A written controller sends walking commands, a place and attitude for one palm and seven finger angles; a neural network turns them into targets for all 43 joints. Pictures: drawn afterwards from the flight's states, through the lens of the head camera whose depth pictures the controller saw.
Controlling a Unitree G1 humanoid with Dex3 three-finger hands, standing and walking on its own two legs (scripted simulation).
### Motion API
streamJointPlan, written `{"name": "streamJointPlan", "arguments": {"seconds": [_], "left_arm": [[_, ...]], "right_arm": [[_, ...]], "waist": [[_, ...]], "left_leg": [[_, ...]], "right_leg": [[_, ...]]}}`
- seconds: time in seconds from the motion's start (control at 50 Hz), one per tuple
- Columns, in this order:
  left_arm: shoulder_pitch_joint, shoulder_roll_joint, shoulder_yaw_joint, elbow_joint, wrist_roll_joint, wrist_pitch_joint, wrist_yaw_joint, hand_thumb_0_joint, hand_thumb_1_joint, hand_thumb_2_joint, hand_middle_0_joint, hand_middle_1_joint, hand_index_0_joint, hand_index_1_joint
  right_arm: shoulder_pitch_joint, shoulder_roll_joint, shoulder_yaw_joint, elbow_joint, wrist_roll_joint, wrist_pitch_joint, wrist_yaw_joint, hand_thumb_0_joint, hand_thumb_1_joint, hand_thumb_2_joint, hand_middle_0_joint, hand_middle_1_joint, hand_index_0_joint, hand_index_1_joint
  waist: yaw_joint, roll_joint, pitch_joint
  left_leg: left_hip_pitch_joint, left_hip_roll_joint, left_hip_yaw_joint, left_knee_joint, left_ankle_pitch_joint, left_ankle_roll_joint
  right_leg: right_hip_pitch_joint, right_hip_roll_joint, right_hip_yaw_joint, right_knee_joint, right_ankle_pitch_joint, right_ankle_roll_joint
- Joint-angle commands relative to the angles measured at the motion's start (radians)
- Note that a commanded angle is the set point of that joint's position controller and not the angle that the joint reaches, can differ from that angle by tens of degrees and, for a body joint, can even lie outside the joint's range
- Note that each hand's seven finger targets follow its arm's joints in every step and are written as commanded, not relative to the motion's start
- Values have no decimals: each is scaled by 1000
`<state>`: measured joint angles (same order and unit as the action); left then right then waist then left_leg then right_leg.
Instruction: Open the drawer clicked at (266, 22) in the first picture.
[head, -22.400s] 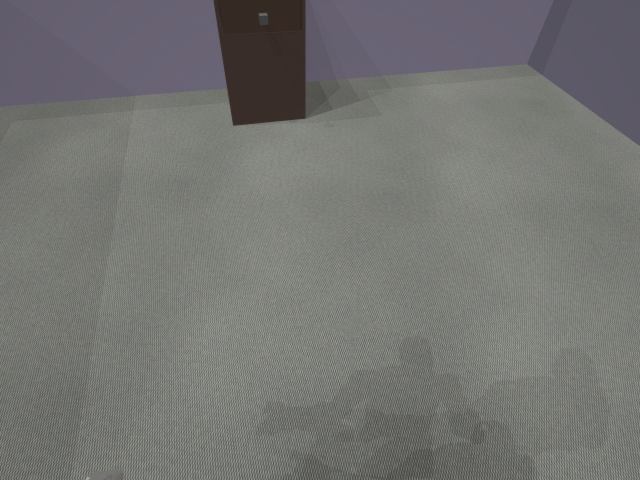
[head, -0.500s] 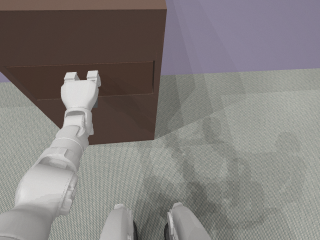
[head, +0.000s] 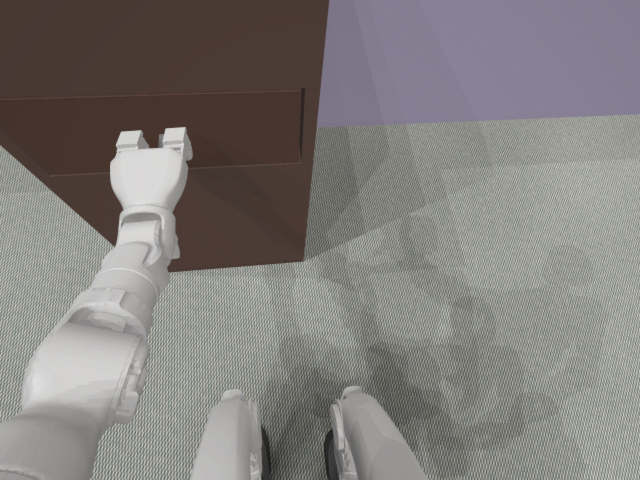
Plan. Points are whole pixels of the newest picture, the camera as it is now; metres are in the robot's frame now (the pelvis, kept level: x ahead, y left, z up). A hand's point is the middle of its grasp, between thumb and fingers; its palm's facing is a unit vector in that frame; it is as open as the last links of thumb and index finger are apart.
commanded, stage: lower the fingers behind the handle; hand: left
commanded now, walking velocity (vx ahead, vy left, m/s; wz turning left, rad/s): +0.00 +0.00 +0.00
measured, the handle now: (163, 160) +0.55 +0.18 -0.04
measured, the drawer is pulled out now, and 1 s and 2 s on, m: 0.00 0.00 0.05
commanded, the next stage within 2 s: close the thumb around the handle in 0.44 s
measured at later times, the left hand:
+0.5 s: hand (161, 195) +0.50 +0.18 -0.06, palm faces -0.04 -0.03 -1.00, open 13.9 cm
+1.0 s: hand (160, 194) +0.50 +0.18 -0.05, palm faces -0.04 -0.01 -1.00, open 8.4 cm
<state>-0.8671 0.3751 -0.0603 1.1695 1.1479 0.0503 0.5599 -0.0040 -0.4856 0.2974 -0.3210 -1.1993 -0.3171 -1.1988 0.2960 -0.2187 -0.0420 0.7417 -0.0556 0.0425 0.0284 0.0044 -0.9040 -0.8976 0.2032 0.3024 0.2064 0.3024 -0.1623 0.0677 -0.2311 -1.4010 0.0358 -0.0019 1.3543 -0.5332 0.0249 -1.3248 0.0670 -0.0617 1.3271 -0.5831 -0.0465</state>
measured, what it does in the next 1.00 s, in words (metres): stands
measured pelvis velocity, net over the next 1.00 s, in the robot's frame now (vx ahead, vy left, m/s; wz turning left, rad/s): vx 0.00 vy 0.01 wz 0.00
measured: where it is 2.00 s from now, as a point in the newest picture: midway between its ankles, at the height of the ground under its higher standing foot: outside the picture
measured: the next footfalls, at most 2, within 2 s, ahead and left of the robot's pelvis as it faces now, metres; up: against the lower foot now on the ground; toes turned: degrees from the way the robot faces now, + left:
none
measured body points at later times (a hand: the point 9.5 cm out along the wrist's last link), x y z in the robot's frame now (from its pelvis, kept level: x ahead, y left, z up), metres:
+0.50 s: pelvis +0.00 +0.00 -0.01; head +0.16 +0.01 +0.41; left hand +0.49 +0.18 +0.00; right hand +0.02 -0.26 -0.14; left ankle +0.03 +0.11 -0.60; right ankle +0.01 -0.10 -0.60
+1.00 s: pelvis +0.00 +0.01 -0.01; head +0.16 +0.02 +0.41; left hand +0.49 +0.18 +0.00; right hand +0.01 -0.26 -0.14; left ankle +0.03 +0.11 -0.60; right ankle +0.01 -0.10 -0.60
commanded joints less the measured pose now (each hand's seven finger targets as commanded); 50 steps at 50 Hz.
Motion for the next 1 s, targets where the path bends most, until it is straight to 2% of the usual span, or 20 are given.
{"name": "streamJointPlan", "arguments": {"seconds": [0.0, 0.04, 0.08, 0.1, 0.12, 0.16, 0.18, 0.26, 0.3, 0.36, 0.44, 0.48, 0.52, 0.58, 0.66, 0.72, 0.8, 0.84, 0.94, 0.98], "left_arm": [[-408, 165, 25, -155, 14, -2, 45, 0, -500, 300, -300, -1200, -300, -1200], [-412, 190, 41, -175, 14, -1, 47, 0, -500, 300, -300, -1200, -300, -1200], [-423, 172, 33, -199, 10, 4, 46, 0, -500, 300, -300, -1200, -300, -1200], [-414, 162, 26, -199, 6, 7, 45, 0, -500, 300, -300, -1200, -300, -1200], [-384, 193, 53, -187, 2, 11, 44, 0, -500, 300, -300, -1200, -300, -1200], [-392, 197, 47, -189, 3, 17, 42, 0, -500, 300, -300, -1200, -300, -1200], [-414, 186, 36, -198, 2, 15, 39, 0, -500, 300, -300, -1200, -300, -1200], [-390, 197, 42, -186, -7, 19, 32, 0, -500, 300, -300, -1200, -300, -1200], [-399, 213, 49, -195, -1, 10, 28, 0, -500, 300, -300, -1200, -300, -1200], [-384, 208, 44, -179, -5, 8, 24, 0, -500, 300, -300, -1200, -300, -1200], [-359, 234, 71, -202, -4, -8, 24, 0, -500, 300, -300, -1200, -300, -1200], [-355, 193, 43, -180, -7, -5, 20, 0, -500, 300, -300, -1200, -300, -1200], [-373, 204, 41, -186, 0, -8, 23, 0, -500, 300, -300, -1200, -300, -1200], [-393, 201, 41, -191, -4, -7, 22, 0, -332, 372, -312, -1218, -312, -1218], [-379, 201, 45, -192, -2, -5, 24, 0, -108, 468, -328, -1242, -328, -1242], [-386, 170, 23, -176, 1, 0, 25, 0, 60, 540, -340, -1260, -340, -1260], [-398, 151, 8, -191, 2, 0, 26, 0, 284, 636, -356, -1284, -356, -1284], [-406, 131, -4, -188, 2, 4, 27, 0, 396, 684, -364, -1296, -364, -1296], [-404, 115, -12, -190, 1, 6, 24, 0, 676, 804, -384, -1326, -384, -1326], [-425, 105, -20, -182, -1, 7, 22, 0, 788, 852, -392, -1338, -392, -1338]], "right_arm": [[182, -174, -57, -32, -7, -10, -13, 0, -900, -900, 200, 300, 200, 300], [184, -176, -55, -38, -7, -11, -12, 0, -900, -900, 200, 300, 200, 300], [181, -173, -59, -41, -8, -11, -10, 0, -900, -900, 200, 300, 200, 300], [183, -172, -59, -43, -6, -10, -9, 0, -900, -900, 200, 300, 200, 300], [183, -174, -56, -45, -4, -8, -9, 0, -900, -900, 200, 300, 200, 300], [179, -173, -54, -47, -2, -7, -14, 0, -900, -900, 200, 300, 200, 300], [180, -171, -53, -43, -3, -10, -14, 0, -900, -900, 200, 300, 200, 300], [176, -173, -51, -48, 2, -11, -17, 0, -900, -900, 200, 300, 200, 300], [179, -173, -50, -48, 1, -13, -20, 0, -900, -900, 200, 300, 200, 300], [176, -171, -48, -49, 3, -16, -21, 0, -900, -900, 200, 300, 200, 300], [177, -174, -50, -51, 0, -16, -22, 0, -900, -900, 200, 300, 200, 300], [175, -169, -50, -47, 1, -15, -18, 0, -900, -900, 200, 300, 200, 300], [177, -176, -52, -47, 2, -15, -21, 0, -900, -900, 200, 300, 200, 300], [181, -178, -54, -41, 0, -15, -18, 0, -900, -900, 200, 300, 200, 300], [185, -179, -55, -45, 1, -9, -18, 0, -900, -900, 200, 300, 200, 300], [183, -180, -58, -41, 0, -5, -17, 0, -900, -900, 200, 300, 200, 300], [183, -178, -58, -45, -1, -5, -15, 0, -900, -900, 200, 300, 200, 300], [187, -178, -60, -40, -2, -2, -14, 0, -900, -900, 200, 300, 200, 300], [187, -177, -62, -40, -3, 0, -13, 0, -900, -900, 200, 300, 200, 300], [191, -175, -62, -32, -5, 0, -12, 0, -900, -900, 200, 300, 200, 300]], "waist": [[-41, 64, -506], [-30, 61, -533], [-32, 84, -568], [-33, 85, -565], [-18, 70, -555], [-27, 48, -548], [-32, 68, -552], [-31, 38, -527], [-27, 46, -550], [-29, 35, -510], [-13, 50, -544], [-26, 41, -509], [-30, 43, -507], [-31, 76, -520], [-24, 60, -538], [-33, 72, -506], [-30, 91, -538], [-41, 76, -519], [-35, 86, -537], [-49, 69, -517]], "left_leg": [[446, -20, -36, -82, 340, 26], [438, -20, -36, -78, 344, 26], [466, -21, -37, -75, 359, 24], [474, -20, -35, -77, 366, 25], [455, -21, -31, -78, 359, 25], [427, -24, -26, -74, 341, 29], [443, -23, -31, -78, 351, 27], [405, -25, -20, -80, 312, 32], [413, -25, -23, -78, 324, 31], [384, -27, -15, -78, 295, 33], [403, -25, -15, -75, 338, 31], [396, -26, -16, -77, 327, 30], [398, -23, -20, -76, 310, 30], [444, -20, -31, -82, 332, 26], [450, -20, -33, -80, 351, 26], [463, -17, -40, -83, 345, 23], [496, -17, -50, -90, 361, 20], [507, -12, -56, -93, 359, 20], [530, -10, -63, -95, 379, 17], [525, -8, -66, -97, 371, 17]], "right_leg": [[176, 8, 30, -160, 359, 13], [194, 8, 32, -150, 372, 12], [198, 7, 33, -146, 385, 12], [200, 8, 31, -150, 394, 14], [222, 8, 33, -152, 394, 13], [239, 8, 42, -158, 400, 17], [228, 7, 38, -152, 403, 16], [254, 5, 46, -171, 384, 21], [254, 4, 47, -161, 395, 21], [258, 5, 50, -174, 376, 21], [272, 4, 51, -160, 424, 20], [254, 5, 47, -163, 410, 19], [231, 6, 44, -164, 379, 19], [198, 7, 35, -156, 369, 15], [211, 8, 32, -154, 384, 14], [167, 9, 26, -157, 356, 14], [161, 8, 21, -151, 353, 11], [143, 10, 18, -156, 343, 12], [133, 9, 14, -150, 343, 9], [130, 9, 13, -153, 341, 11]]}}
